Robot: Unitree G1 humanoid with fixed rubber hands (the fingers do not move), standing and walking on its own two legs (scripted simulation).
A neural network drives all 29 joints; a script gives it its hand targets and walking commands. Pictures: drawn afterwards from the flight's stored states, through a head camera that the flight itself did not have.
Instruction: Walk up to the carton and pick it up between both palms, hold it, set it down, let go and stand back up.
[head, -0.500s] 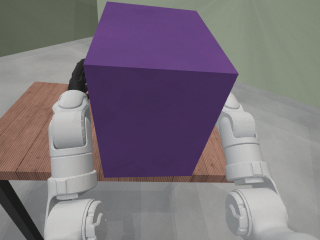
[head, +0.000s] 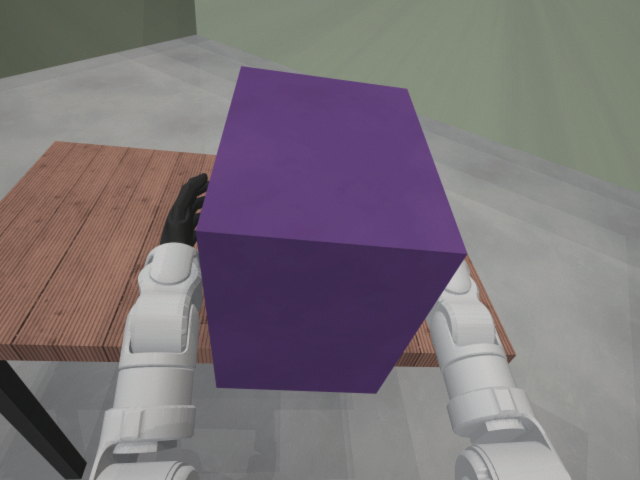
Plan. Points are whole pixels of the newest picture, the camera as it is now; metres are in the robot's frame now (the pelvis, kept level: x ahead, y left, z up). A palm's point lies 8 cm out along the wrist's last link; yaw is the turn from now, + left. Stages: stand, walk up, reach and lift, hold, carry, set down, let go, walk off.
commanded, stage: set down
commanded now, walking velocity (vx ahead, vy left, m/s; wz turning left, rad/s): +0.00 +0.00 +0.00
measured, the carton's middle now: (312, 237) +0.40 -0.02 +0.14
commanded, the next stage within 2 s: none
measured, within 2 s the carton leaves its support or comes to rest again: neither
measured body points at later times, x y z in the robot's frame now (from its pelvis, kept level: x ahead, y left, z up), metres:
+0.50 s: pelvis +0.01 -0.01 +0.00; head -0.01 +0.03 +0.45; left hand +0.40 +0.13 +0.15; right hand +0.38 -0.18 +0.15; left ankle +0.02 +0.11 -0.75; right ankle -0.02 -0.09 -0.75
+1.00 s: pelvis +0.00 -0.01 +0.00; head -0.02 +0.02 +0.45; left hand +0.42 +0.11 +0.14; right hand +0.39 -0.20 +0.14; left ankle +0.02 +0.11 -0.75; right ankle -0.02 -0.09 -0.75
